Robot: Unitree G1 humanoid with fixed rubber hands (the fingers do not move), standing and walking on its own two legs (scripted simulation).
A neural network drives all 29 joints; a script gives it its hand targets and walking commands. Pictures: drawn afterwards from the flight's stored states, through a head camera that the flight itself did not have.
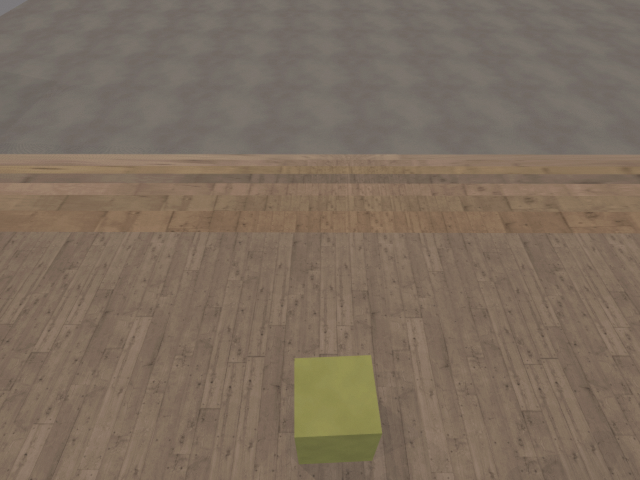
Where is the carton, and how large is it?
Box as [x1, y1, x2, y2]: [294, 355, 381, 463]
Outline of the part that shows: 370,355 294,358 294,438 299,463 357,461 372,459 381,434 381,428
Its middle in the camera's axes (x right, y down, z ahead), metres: +0.04 +0.48 +1.08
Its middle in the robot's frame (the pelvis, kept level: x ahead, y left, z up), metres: +0.44 -0.03 -0.64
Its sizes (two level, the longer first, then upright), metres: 0.210 0.200 0.250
